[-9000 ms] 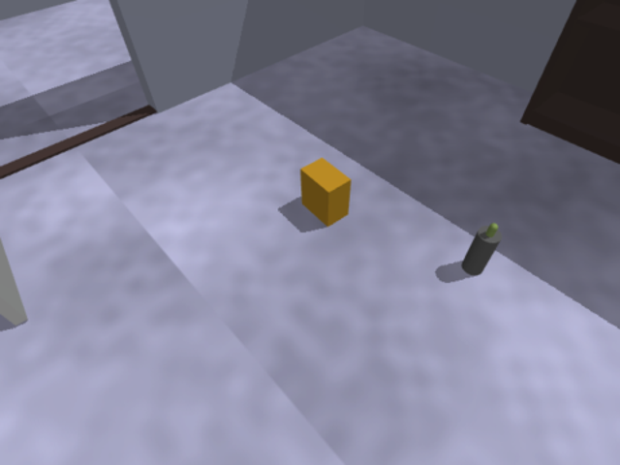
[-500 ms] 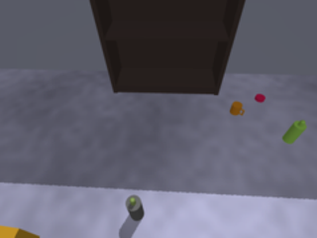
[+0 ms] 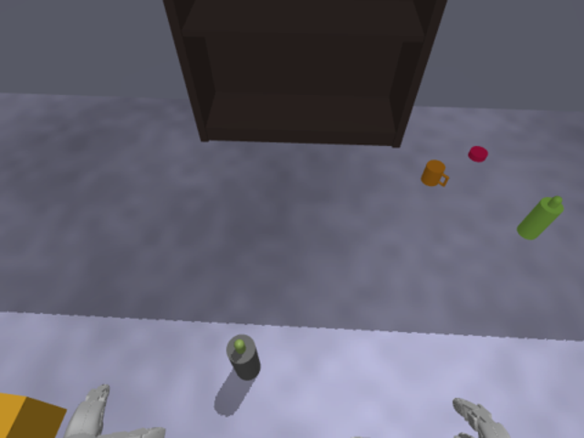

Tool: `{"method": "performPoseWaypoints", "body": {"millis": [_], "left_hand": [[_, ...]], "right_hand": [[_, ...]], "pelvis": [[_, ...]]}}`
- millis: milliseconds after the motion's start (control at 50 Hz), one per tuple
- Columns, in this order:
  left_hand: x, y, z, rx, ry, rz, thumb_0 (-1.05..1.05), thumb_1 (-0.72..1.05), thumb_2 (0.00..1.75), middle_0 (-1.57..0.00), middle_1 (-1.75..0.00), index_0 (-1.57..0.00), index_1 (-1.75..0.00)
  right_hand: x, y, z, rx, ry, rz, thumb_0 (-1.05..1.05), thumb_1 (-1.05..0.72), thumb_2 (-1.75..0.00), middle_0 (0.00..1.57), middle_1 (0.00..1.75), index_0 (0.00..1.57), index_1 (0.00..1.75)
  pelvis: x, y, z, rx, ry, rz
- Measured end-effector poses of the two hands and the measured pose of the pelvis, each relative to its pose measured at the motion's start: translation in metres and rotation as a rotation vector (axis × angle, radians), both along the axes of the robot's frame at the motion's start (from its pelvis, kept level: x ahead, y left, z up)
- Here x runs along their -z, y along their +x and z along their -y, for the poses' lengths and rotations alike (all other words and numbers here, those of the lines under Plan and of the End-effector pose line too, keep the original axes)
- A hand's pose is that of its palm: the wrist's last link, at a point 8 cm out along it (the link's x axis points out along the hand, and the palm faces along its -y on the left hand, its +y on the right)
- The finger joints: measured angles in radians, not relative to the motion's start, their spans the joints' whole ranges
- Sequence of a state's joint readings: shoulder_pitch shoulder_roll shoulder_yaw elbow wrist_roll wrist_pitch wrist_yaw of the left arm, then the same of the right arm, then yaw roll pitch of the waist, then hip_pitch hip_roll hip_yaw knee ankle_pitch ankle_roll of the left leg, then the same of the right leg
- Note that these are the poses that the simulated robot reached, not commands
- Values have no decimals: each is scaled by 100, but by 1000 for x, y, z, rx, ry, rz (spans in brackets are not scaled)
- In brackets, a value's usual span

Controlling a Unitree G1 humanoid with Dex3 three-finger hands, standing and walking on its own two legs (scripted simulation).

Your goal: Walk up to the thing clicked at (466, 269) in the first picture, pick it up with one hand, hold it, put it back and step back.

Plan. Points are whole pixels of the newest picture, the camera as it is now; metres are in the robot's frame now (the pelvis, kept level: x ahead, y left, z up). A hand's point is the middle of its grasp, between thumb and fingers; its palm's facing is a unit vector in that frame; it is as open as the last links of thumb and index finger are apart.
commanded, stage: go down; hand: left
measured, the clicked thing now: (243, 356) +0.41 +0.15 -0.63
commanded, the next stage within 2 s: none
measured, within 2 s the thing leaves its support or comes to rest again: neither
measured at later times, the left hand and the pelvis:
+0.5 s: hand out of the picture +0.14 +0.26 -0.16, palm faces +0.01 -0.95 -0.33, open 16.2 cm; pelvis +0.00 +0.01 -0.05, yaw +1 degrees
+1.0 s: hand (135, 401) +0.22 +0.29 -0.22, palm faces +0.02 -0.97 -0.24, open 16.8 cm; pelvis -0.02 +0.00 -0.12, yaw +1 degrees
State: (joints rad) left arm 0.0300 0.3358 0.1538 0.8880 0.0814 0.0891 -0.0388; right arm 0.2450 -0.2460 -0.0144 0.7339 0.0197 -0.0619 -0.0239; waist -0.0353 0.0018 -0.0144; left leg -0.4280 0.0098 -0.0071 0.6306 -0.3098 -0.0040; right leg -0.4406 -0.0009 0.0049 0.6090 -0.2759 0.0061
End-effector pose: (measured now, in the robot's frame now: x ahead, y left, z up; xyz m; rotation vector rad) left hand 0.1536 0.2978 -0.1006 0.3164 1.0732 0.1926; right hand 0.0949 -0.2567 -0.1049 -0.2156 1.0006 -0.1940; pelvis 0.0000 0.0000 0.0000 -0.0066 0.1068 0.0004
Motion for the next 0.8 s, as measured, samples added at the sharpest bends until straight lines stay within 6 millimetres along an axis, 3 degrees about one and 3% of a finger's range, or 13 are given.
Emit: {"method": "performPoseWaypoints", "body": {"millis": [140, 260, 520, 800], "left_hand": [[13, -12, -6, -16, -14, -23, 0, -7, 26, -4, -10, -3, -12], [21, -15, -6, -1, -25, 16, 0, -23, 23, -5, -11, -3, -13], [26, -20, -9, -1, -21, 17, 0, -29, 21, -5, -11, -3, -13], [40, -12, -16, -16, -22, 51, 0, -32, 19, -5, -9, -4, -11]], "right_hand": [[3, 21, -7, -31, -18, 99, 1, -80, -88, 21, 30, 21, 30], [7, 40, -10, -55, -48, 170, 1, -77, -87, 21, 30, 21, 30], [16, 63, -22, -73, -71, 258, 1, -75, -87, 21, 30, 21, 30], [32, 58, -18, -71, -93, 264, 1, -78, -87, 21, 30, 21, 30]], "pelvis": [[16, 1, -6, -4, -8, -43], [31, 1, -9, -11, -17, -76], [52, 5, -11, -23, -37, -135], [71, 2, -8, -29, -44, -183]]}}
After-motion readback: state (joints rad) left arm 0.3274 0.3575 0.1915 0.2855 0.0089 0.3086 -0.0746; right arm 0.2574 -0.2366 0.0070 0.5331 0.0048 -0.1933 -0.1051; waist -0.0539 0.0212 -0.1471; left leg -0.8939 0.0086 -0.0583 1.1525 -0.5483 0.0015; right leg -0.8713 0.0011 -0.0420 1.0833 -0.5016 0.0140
